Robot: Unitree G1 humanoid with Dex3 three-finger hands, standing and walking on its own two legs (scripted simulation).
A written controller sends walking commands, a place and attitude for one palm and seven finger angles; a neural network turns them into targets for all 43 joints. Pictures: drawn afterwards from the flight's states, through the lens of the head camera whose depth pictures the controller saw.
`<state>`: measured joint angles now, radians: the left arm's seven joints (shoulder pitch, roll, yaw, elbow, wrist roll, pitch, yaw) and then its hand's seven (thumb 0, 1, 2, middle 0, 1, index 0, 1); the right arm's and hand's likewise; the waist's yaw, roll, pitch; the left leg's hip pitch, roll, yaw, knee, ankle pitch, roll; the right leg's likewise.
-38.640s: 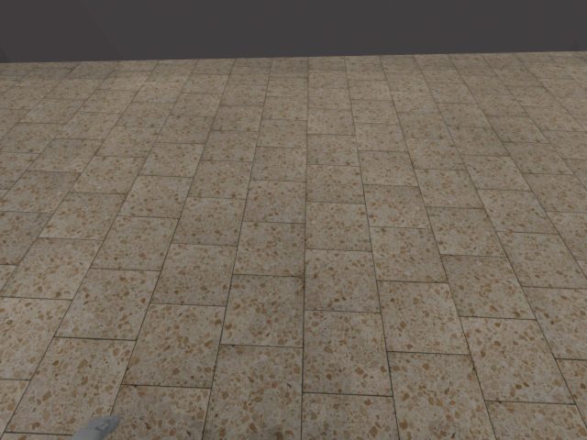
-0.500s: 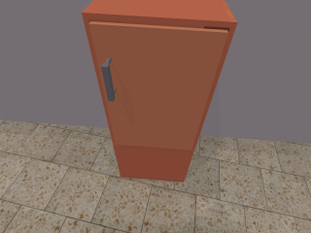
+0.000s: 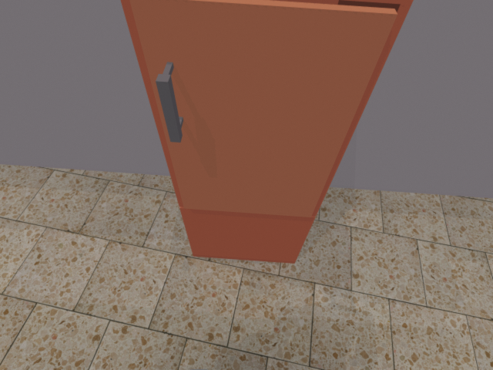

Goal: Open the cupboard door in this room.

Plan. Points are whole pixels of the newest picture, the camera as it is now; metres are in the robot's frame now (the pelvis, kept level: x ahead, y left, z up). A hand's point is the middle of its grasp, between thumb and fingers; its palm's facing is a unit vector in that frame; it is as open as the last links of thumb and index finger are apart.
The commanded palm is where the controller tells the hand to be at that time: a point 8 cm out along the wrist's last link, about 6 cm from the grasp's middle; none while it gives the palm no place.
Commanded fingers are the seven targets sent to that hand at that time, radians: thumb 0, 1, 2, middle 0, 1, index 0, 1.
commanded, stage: come to a stop and stand still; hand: left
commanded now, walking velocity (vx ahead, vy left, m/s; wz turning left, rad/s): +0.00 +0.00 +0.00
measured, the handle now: (172, 104) +0.54 +0.17 +0.10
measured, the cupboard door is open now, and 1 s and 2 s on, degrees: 0 0 0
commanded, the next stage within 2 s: look again from close up in 0.72 s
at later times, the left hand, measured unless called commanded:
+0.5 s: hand out of the picture +0.03 +0.24 -0.14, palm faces +0.01 -0.95 -0.31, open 7.4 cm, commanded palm none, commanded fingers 0.00 0.90 0.90 -0.20 -0.30 -0.20 -0.30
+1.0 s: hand out of the picture -0.06 +0.23 -0.14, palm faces +0.04 -0.95 -0.30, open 7.4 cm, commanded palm none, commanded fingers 0.00 0.90 0.90 -0.20 -0.30 -0.20 -0.30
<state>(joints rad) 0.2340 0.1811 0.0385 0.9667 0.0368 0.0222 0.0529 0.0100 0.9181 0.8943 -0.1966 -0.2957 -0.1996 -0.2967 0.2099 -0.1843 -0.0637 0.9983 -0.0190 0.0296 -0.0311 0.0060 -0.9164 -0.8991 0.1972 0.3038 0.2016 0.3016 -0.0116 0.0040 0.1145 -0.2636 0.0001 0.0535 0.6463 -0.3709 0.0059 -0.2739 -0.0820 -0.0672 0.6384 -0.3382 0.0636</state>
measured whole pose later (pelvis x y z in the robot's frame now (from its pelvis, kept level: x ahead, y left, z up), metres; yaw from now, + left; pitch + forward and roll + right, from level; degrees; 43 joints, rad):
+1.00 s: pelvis -0.08 +0.00 +0.02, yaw +2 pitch -4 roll +0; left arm 0.27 0.28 0.01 1.05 0.03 0.01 0.00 0.01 0.91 0.89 -0.20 -0.30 -0.20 -0.30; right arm 0.23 -0.30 -0.02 1.05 -0.02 0.00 0.00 0.00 -0.91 -0.90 0.20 0.30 0.21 0.30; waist 0.00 0.00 0.00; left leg -0.23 -0.06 0.04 0.44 -0.20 0.06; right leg -0.28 0.00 -0.05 0.44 -0.19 -0.02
